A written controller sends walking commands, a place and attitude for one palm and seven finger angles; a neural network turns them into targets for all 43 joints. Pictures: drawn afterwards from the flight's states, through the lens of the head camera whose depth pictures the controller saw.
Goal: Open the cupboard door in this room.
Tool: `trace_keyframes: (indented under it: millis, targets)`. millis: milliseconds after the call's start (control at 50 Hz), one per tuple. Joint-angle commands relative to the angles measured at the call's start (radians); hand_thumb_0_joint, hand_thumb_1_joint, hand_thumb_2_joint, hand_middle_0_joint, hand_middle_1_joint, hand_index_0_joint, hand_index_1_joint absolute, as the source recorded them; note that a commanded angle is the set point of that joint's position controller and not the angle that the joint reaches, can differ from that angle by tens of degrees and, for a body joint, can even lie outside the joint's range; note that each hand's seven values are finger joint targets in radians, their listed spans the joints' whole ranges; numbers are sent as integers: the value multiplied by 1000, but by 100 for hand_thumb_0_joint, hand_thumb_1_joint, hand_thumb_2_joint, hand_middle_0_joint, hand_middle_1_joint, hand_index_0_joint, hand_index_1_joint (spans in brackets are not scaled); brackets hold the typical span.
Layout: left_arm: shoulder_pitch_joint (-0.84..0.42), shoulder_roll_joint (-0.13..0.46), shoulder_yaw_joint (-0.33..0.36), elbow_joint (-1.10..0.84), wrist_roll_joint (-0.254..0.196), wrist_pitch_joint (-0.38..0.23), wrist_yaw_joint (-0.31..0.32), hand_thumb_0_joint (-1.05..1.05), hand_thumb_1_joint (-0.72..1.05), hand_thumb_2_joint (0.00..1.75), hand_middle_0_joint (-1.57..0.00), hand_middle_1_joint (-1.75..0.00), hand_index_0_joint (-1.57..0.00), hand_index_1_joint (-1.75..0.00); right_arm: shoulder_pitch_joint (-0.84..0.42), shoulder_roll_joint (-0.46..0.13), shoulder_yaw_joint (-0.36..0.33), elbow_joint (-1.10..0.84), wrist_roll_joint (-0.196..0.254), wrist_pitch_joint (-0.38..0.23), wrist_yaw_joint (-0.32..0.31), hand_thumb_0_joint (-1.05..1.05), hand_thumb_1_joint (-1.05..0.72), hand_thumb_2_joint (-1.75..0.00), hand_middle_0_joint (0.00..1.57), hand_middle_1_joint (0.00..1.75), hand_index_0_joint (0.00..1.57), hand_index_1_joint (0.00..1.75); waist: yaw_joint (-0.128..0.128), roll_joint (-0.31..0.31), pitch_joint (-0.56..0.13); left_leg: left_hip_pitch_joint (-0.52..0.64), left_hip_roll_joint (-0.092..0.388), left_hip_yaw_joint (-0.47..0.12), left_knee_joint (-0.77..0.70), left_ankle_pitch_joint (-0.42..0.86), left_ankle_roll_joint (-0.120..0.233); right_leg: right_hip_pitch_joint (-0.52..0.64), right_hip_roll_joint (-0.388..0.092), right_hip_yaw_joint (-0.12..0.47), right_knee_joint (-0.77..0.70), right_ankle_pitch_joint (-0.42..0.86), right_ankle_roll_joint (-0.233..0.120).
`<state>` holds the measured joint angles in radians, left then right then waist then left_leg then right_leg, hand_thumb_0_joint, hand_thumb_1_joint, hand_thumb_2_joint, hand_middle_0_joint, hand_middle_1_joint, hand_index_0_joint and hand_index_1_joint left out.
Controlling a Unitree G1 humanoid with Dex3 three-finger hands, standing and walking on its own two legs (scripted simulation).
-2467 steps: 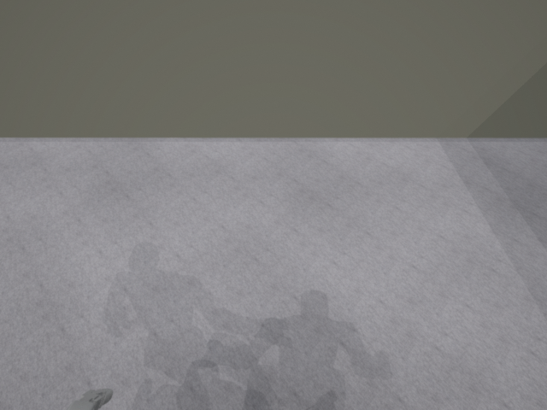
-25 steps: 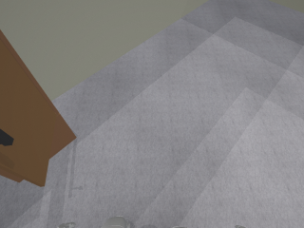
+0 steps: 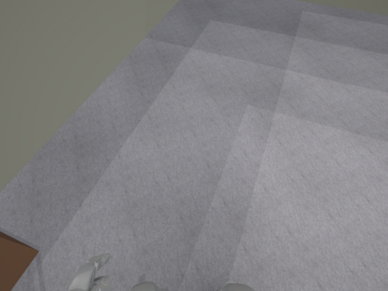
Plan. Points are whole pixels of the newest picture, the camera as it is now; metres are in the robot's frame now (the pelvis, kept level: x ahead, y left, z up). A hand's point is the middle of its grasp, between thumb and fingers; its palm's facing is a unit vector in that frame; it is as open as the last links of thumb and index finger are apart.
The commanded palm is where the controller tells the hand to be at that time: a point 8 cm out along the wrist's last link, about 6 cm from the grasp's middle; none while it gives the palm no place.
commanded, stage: walk to a spot facing it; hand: left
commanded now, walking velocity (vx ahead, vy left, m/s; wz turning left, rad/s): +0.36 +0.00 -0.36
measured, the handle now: out of the picture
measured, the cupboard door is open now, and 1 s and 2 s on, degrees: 50 50 50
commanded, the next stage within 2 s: turn to face it in 1.14 s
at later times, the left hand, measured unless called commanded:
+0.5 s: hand (120, 222) +0.29 +0.20 -0.15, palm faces -0.13 -0.97 -0.18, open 7.3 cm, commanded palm none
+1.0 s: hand (172, 153) +0.51 +0.08 -0.16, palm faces -0.26 -0.95 -0.17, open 7.2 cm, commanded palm none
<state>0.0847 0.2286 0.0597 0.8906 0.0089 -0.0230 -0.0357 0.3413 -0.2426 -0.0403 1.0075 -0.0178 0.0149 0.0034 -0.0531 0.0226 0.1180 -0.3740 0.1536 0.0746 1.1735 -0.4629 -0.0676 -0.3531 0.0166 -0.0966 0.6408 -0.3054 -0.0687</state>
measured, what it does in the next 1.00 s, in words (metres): walks ahead, turning right: left foot, then right foot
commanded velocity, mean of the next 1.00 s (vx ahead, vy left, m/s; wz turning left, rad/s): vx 0.37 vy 0.00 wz -0.20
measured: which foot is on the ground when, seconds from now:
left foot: up 0.00-0.28, down 0.30-0.72, up 0.74-1.00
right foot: down 0.00-0.30, up 0.32-0.68, down 0.70-1.00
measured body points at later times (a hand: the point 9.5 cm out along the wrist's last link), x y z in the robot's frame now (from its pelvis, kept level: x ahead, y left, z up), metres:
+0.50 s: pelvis +0.22 +0.01 +0.02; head +0.26 +0.02 +0.47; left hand +0.30 +0.25 -0.14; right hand +0.24 -0.23 -0.12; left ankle +0.25 +0.13 -0.72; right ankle +0.19 -0.11 -0.64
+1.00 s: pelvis +0.45 -0.09 +0.02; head +0.49 -0.09 +0.47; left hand +0.53 +0.13 -0.14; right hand +0.45 -0.34 -0.12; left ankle +0.58 +0.01 -0.70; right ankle +0.35 -0.16 -0.72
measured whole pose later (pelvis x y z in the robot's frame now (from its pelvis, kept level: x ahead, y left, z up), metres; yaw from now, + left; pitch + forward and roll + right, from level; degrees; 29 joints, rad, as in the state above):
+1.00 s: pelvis +0.45 -0.09 +0.02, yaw -18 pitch +1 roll +0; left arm 0.30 0.19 0.05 1.08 0.02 -0.06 -0.01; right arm 0.18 -0.17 -0.05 1.00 -0.02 -0.03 0.03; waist 0.00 -0.03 0.05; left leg -0.48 0.11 0.10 0.70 -0.25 -0.04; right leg -0.08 0.01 -0.07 0.39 -0.32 -0.03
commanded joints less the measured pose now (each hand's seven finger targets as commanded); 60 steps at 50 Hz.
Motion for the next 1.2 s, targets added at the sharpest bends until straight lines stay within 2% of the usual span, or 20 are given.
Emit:
trace_keyframes:
  millis: [0,180,240,260,280,300,380,460,560,640,660,680,700,760,820,1000,1020,1060,1100,1180]
  targets:
    - [123,147,39,-11,11,-26,33,0,90,90,-20,-30,-20,-30,-80,-61,-22,-129,-9,-38,-5,0,-90,-90,20,30,20,30,43,-147,-114,-197,12,-44,-72,99,-10,177,-265,310,-386,288,-132]
    - [216,154,44,61,10,-46,26,0,90,90,-20,-30,-20,-30,-247,-29,-24,-180,-2,-63,16,0,-90,-90,20,30,20,30,79,-136,-84,-130,-69,-12,-484,232,10,270,-232,313,-360,313,-120]
    - [205,135,40,75,6,-44,31,0,90,90,-20,-30,-20,-30,-139,-57,-32,-136,-7,-80,3,0,-90,-90,20,30,20,30,13,-76,-116,153,-108,9,-678,291,35,181,-176,272,-201,403,-72]
    - [192,110,37,61,2,-43,27,0,90,90,-20,-30,-20,-30,11,-119,-47,-89,-13,-86,-10,0,-90,-90,20,30,20,30,-54,23,-177,397,-45,-75,-710,273,72,32,-117,223,-9,358,-36]
    - [238,53,26,47,-6,-42,19,0,90,90,-20,-30,-20,-30,161,-235,-74,-57,-36,-91,-18,0,-90,-90,20,30,20,30,-92,269,-295,613,243,-437,-772,203,188,-193,17,74,325,4,25]
    - [199,55,17,24,-3,-50,18,0,90,90,-20,-30,-20,-30,216,-247,-71,-48,-32,-75,-24,0,-90,-90,20,30,20,30,-102,281,-294,583,369,-628,-901,134,275,-282,42,108,576,-270,30]
    - [121,42,25,30,21,-25,-1,0,90,90,-20,-30,-20,-30,-18,-90,-29,-97,-23,-81,-21,0,-90,-90,20,30,20,30,18,139,-8,134,242,-363,-1015,-10,203,-312,-113,144,652,-35,45]
    - [154,2,12,42,18,2,-17,0,90,90,-20,-30,-20,-30,-14,-93,-28,-68,-15,-95,-22,0,-90,-90,20,30,20,30,59,135,-101,173,146,-72,-1000,226,166,-206,-119,81,396,63,68]
    - [41,1,8,17,18,0,-21,0,90,90,-20,-30,-20,-30,33,-108,-38,-33,-20,-78,-7,0,-90,-90,20,30,20,30,29,77,-54,150,156,-2,-1001,156,175,-84,-95,-7,81,94,72]
    - [146,54,24,58,21,-10,-13,0,90,90,-20,-30,-20,-30,34,-103,-31,-10,-20,-64,-2,0,-90,-90,20,30,20,30,92,9,-79,106,107,65,-794,169,121,183,-44,-31,-86,83,44]
    - [278,105,38,101,25,-21,-6,0,90,90,-20,-30,-20,-30,22,-80,-21,-14,-11,-66,1,0,-90,-90,20,30,20,30,155,-66,-128,9,39,140,-564,241,88,367,-100,72,-136,-4,2]
    - [431,225,70,144,28,-32,9,0,90,90,-20,-30,-20,-30,17,-12,-7,-44,3,-72,9,0,-90,-90,20,30,20,30,210,-358,-216,-241,-85,200,-226,39,44,577,-352,480,-289,-111,-110]
    - [470,264,74,157,3,-29,21,0,90,90,-20,-30,-20,-30,-51,-41,-13,-76,6,-74,8,0,-90,-90,20,30,20,30,217,-338,-223,-341,-83,62,-7,-166,50,569,-460,682,-431,-115,-182]
    - [284,132,41,119,7,-33,43,0,90,90,-20,-30,-20,-30,-98,-35,-21,-55,0,-79,0,0,-90,-90,20,30,20,30,114,-212,-141,-333,16,-60,0,34,36,388,-369,415,-374,233,-152]
    - [229,83,20,117,12,-53,43,0,90,90,-20,-30,-20,-30,-63,15,-13,-29,-7,-55,6,0,-90,-90,20,30,20,30,51,-134,-115,-176,11,-22,-191,82,18,228,-315,231,-391,373,-125]
    - [237,100,26,162,5,-58,34,0,90,90,-20,-30,-20,-30,-68,-12,-27,-32,-8,-80,18,0,-90,-90,20,30,20,30,1,-82,-79,137,-96,71,-663,324,51,187,-220,117,-254,338,-49]
    - [233,77,20,154,3,-56,32,0,90,90,-20,-30,-20,-30,51,-62,-40,6,-12,-87,7,0,-90,-90,20,30,20,30,-50,23,-143,336,-63,14,-695,308,81,94,-172,83,-59,368,-19]
    - [238,18,1,103,-3,-57,26,0,90,90,-20,-30,-20,-30,278,-210,-72,48,-27,-81,-16,0,-90,-90,20,30,20,30,-109,307,-292,589,334,-546,-871,287,280,-233,15,15,522,-260,46]
    - [131,23,7,83,11,-55,28,0,90,90,-20,-30,-20,-30,151,-151,-57,21,-22,-75,-17,0,-90,-90,20,30,20,30,-60,121,-136,353,309,-466,-919,208,286,-326,-78,103,695,-176,38]
    - [169,-21,5,103,18,-12,5,0,90,90,-20,-30,-20,-30,2,-51,-26,-8,-17,-96,-24,0,-90,-90,20,30,20,30,46,112,-36,128,192,-160,-990,274,187,-218,-141,96,493,-4,70]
